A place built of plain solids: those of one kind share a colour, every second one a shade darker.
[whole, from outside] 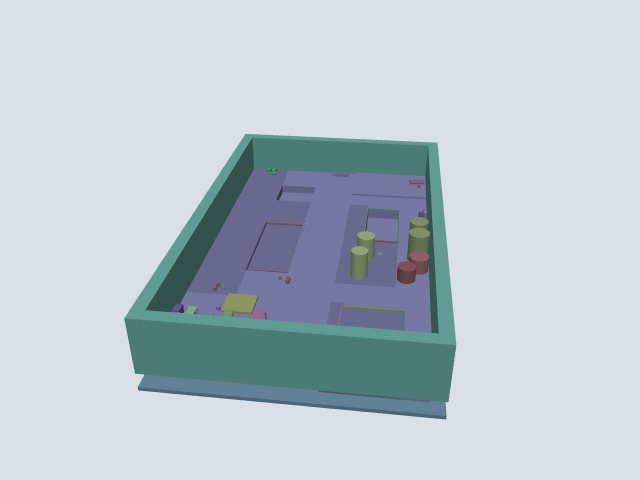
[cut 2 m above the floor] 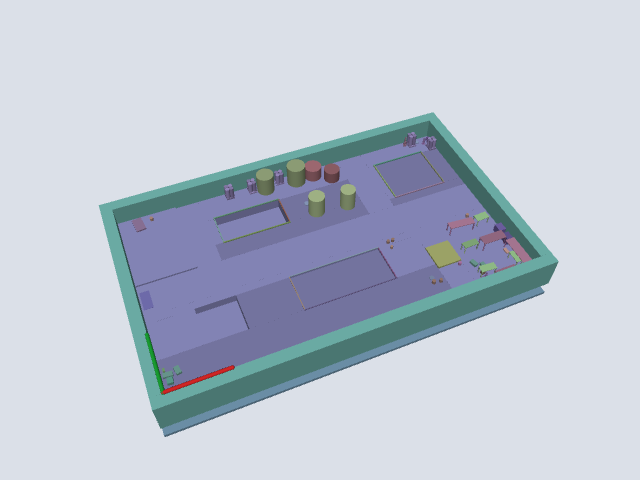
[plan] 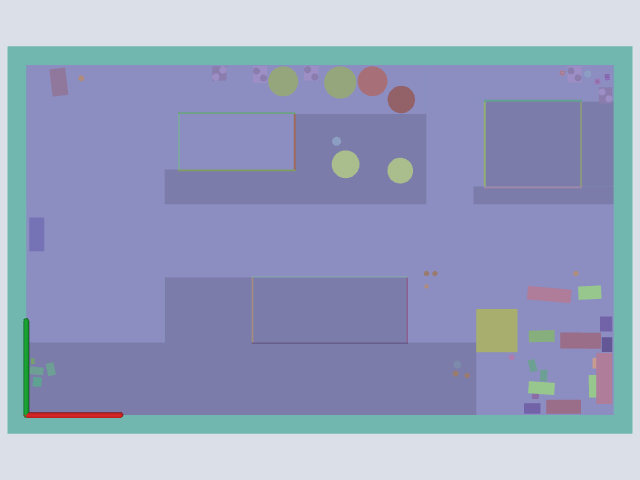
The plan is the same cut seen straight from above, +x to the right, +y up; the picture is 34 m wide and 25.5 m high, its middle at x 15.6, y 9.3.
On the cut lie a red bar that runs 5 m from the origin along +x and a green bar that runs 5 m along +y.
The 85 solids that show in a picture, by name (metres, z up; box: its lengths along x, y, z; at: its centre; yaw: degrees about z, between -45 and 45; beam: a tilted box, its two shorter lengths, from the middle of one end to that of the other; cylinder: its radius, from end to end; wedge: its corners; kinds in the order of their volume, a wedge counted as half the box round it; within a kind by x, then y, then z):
{
 "floor_1": {"box": [3.9, 3.46, 2.1], "at": [1.95, 5.58, -1.05]},
 "floor_2": {"box": [5.25, 7.4, 1.16], "at": [2.62, 14.9, -0.42]},
 "floor_3": {"box": [3.46, 3.46, 1.34], "at": [5.63, 5.58, -1.43]},
 "floor_4": {"box": [2.1, 7.4, 1.0], "at": [6.3, 14.9, -0.5]},
 "floor_5": {"box": [0.8, 2.94, 2.1], "at": [7.75, 14.52, -1.05]},
 "floor_6": {"box": [4.69, 3.46, 2.1], "at": [9.71, 5.58, -1.05]},
 "floor_7": {"box": [6.06, 2.94, 1.19], "at": [11.18, 14.52, -1.51]},
 "floor_8": {"box": [23.9, 3.85, 2.1], "at": [11.95, 1.93, -1.05]},
 "floor_9": {"box": [23.9, 0.69, 2.1], "at": [11.95, 7.66, -1.05]},
 "floor_10": {"box": [13.9, 1.85, 2.1], "at": [14.3, 12.12, -1.05]},
 "floor_11": {"box": [13.9, 2.61, 2.1], "at": [14.3, 17.3, -1.05]},
 "floor_12": {"box": [31.2, 3.2, 1.0], "at": [15.6, 9.6, -0.5]},
 "floor_13": {"box": [8.14, 3.46, 1.93], "at": [16.12, 5.58, -1.14]},
 "floor_14": {"box": [7.04, 2.94, 2.1], "at": [17.73, 14.52, -1.05]},
 "floor_15": {"box": [3.71, 3.46, 2.1], "at": [22.05, 5.58, -1.05]},
 "floor_16": {"box": [2.5, 7.4, 1.0], "at": [22.5, 14.9, -0.5]},
 "floor_17": {"box": [0.65, 4.5, 2.1], "at": [24.07, 14.4, -1.05]},
 "floor_18": {"box": [2.2, 8.0, 1.0], "at": [25.0, 4.0, -0.5]},
 "floor_19": {"box": [5.02, 4.5, 2.1], "at": [26.91, 14.4, -1.05]},
 "floor_20": {"box": [7.45, 0.95, 2.1], "at": [27.48, 11.68, -1.05]},
 "floor_21": {"box": [7.45, 1.95, 2.1], "at": [27.48, 17.62, -1.05]},
 "floor_22": {"box": [5.1, 8.0, 1.0], "at": [28.65, 4.0, -0.5]},
 "floor_23": {"box": [1.78, 4.5, 2.1], "at": [30.31, 14.4, -1.05]},
 "wall_1": {"box": [1.0, 18.6, 4.6], "at": [-0.5, 9.3, 1.3]},
 "wall_2": {"box": [33.2, 1.0, 4.6], "at": [15.6, -0.5, 1.3]},
 "wall_3": {"box": [33.2, 1.0, 4.6], "at": [15.6, 19.1, 1.3]},
 "wall_4": {"box": [1.0, 18.6, 4.6], "at": [31.7, 9.3, 1.3]},
 "floor_base_1": {"box": [33.2, 20.6, 0.3], "at": [15.6, 9.3, -2.35]},
 "vat_1": {"cylinder": 0.8, "from": [13.64, 17.73, 0.0], "to": [13.64, 17.73, 1.92]},
 "vat_2": {"cylinder": 0.86, "from": [16.68, 17.67, 0.0], "to": [16.68, 17.67, 2.46]},
 "vat_3": {"cylinder": 0.74, "from": [16.96, 13.32, 0.0], "to": [16.96, 13.32, 2.04]},
 "vat_4": {"cylinder": 0.69, "from": [19.86, 12.98, 0.0], "to": [19.86, 12.98, 2.31]},
 "tank_low_1": {"cylinder": 0.8, "from": [18.39, 17.73, 0.0], "to": [18.39, 17.73, 1.25]},
 "tank_low_2": {"cylinder": 0.73, "from": [19.92, 16.76, 0.0], "to": [19.92, 16.76, 1.19]},
 "keg_stack_1": {"cylinder": 0.19, "from": [10.06, 17.95, 0.14], "to": [10.06, 17.95, 1.21]},
 "keg_stack_2": {"box": [0.76, 0.77, 0.19], "at": [10.26, 18.14, 0.05]},
 "keg_stack_3": {"cylinder": 0.19, "from": [10.45, 17.95, 0.14], "to": [10.45, 17.95, 1.21]},
 "keg_stack_4": {"cylinder": 0.19, "from": [12.22, 17.9, 0.14], "to": [12.22, 17.9, 1.17]},
 "keg_stack_5": {"cylinder": 0.19, "from": [12.22, 18.28, 0.14], "to": [12.22, 18.28, 1.17]},
 "keg_stack_6": {"box": [0.75, 0.88, 0.19], "at": [12.41, 18.09, 0.05]},
 "keg_stack_7": {"cylinder": 0.19, "from": [12.6, 17.9, 0.14], "to": [12.6, 17.9, 1.17]},
 "keg_stack_8": {"cylinder": 0.19, "from": [12.6, 18.28, 0.14], "to": [12.6, 18.28, 1.17]},
 "keg_stack_9": {"cylinder": 0.19, "from": [14.94, 17.96, 0.14], "to": [14.94, 17.96, 1.21]},
 "keg_stack_10": {"cylinder": 0.19, "from": [14.94, 18.34, 0.14], "to": [14.94, 18.34, 1.21]},
 "keg_stack_11": {"box": [0.77, 0.76, 0.19], "at": [15.13, 18.15, 0.05]},
 "keg_stack_12": {"cylinder": 0.19, "from": [15.32, 17.96, 0.14], "to": [15.32, 17.96, 1.21]},
 "keg_stack_13": {"cylinder": 0.19, "from": [15.32, 18.34, 0.14], "to": [15.32, 18.34, 1.21]},
 "keg_stack_14": {"cylinder": 0.18, "from": [28.94, 17.91, 0.14], "to": [28.94, 17.91, 1.25]},
 "keg_stack_15": {"box": [0.74, 0.86, 0.19], "at": [29.12, 18.1, 0.05]},
 "keg_stack_16": {"box": [0.72, 0.87, 0.19], "at": [30.77, 16.98, 0.05]},
 "step_hump_1": {"box": [2.2, 2.3, 0.23], "at": [25.0, 4.49, 0.07]},
 "offcut_bin_1": {"box": [0.88, 0.56, 0.73], "at": [26.88, 0.35, 0.36]},
 "offcut_bin_2": {"box": [0.65, 0.8, 0.75], "at": [30.8, 4.83, 0.38]},
 "offcut_bin_3": {"box": [0.56, 0.78, 0.73], "at": [30.85, 3.74, 0.36]},
 "workbench_top_1": {"box": [2.33, 0.72, 0.06], "at": [27.78, 6.4, 0.9], "yaw": -5.0},
 "workbench_top_2": {"box": [1.84, 0.75, 0.06], "at": [28.54, 0.45, 0.85]},
 "workbench_top_3": {"box": [2.17, 0.85, 0.06], "at": [29.45, 3.96, 0.9], "yaw": -0.3},
 "workbench_top_4": {"box": [0.85, 2.71, 0.06], "at": [30.7, 1.94, 0.84]},
 "sack_1": {"box": [0.75, 0.41, 0.22], "at": [0.54, 2.35, 0.11], "yaw": -5.5},
 "sack_2": {"box": [0.42, 0.67, 0.22], "at": [1.3, 2.43, 0.11], "yaw": 12.0},
 "sack_3": {"box": [0.38, 0.65, 0.24], "at": [26.89, 2.63, 0.12], "yaw": 15.2},
 "sack_4": {"box": [0.38, 0.61, 0.25], "at": [27.48, 2.1, 0.12], "yaw": -1.9},
 "pallet_1": {"box": [0.85, 1.46, 0.19], "at": [1.73, 17.69, 0.2], "yaw": 6.8},
 "sawhorses_top_1": {"box": [1.39, 0.65, 0.06], "at": [27.37, 1.43, 0.74], "yaw": -4.0},
 "sawhorses_top_2": {"box": [1.37, 0.62, 0.06], "at": [27.38, 4.19, 0.76], "yaw": 1.4},
 "sawhorses_top_3": {"box": [1.22, 0.71, 0.06], "at": [29.93, 6.5, 0.74], "yaw": 2.7},
 "sawhorses_top_4": {"box": [0.68, 1.19, 0.06], "at": [30.22, 1.53, 0.73], "yaw": 0.7},
 "low_kerb90N_1": {"box": [6.26, 0.1, 0.15], "at": [11.18, 16.04, 0.03]},
 "low_kerb90S_1": {"box": [6.26, 0.1, 0.15], "at": [11.18, 13.0, 0.03]},
 "low_kerb91N_1": {"box": [5.22, 0.1, 0.17], "at": [26.91, 16.7, 0.04]},
 "low_kerb91S_1": {"box": [5.22, 0.1, 0.17], "at": [26.91, 12.1, 0.04]},
 "low_mat_1": {"box": [0.8, 1.8, 0.06], "at": [0.55, 9.6, -0.02]},
 "low_kerb91E_1": {"box": [0.1, 4.5, 0.17], "at": [29.47, 14.4, 0.04]},
 "low_kerb91W_1": {"box": [0.1, 4.5, 0.17], "at": [24.35, 14.4, 0.04]},
 "crate_1": {"box": [0.46, 0.5, 0.31], "at": [0.58, 1.76, 0.15], "yaw": -5.0},
 "low_kerb93N_1": {"box": [8.3, 0.08, 0.09], "at": [16.12, 7.35, -0.01]},
 "low_kerb93S_1": {"box": [8.3, 0.08, 0.09], "at": [16.12, 3.81, -0.01]},
 "hose_coil_1": {"cylinder": 0.24, "from": [16.48, 14.54, -0.05], "to": [16.48, 14.54, 0.08]},
 "hose_coil_2": {"cylinder": 0.21, "from": [22.9, 2.68, -0.05], "to": [22.9, 2.68, 0.07]},
 "hose_coil_3": {"cylinder": 0.19, "from": [29.82, 18.12, -0.05], "to": [29.82, 18.12, 0.08]},
 "low_kerb90E_1": {"box": [0.1, 2.94, 0.15], "at": [14.26, 14.52, 0.03]},
 "low_kerb90W_1": {"box": [0.1, 2.94, 0.15], "at": [8.1, 14.52, 0.03]},
 "offcut_1": {"box": [0.29, 0.57, 0.16], "at": [30.22, 2.76, 0.03], "yaw": 0.3},
 "low_kerb93E_1": {"box": [0.08, 3.46, 0.09], "at": [20.23, 5.58, -0.01]},
 "low_kerb93W_1": {"box": [0.08, 3.46, 0.09], "at": [12.01, 5.58, -0.01]}
}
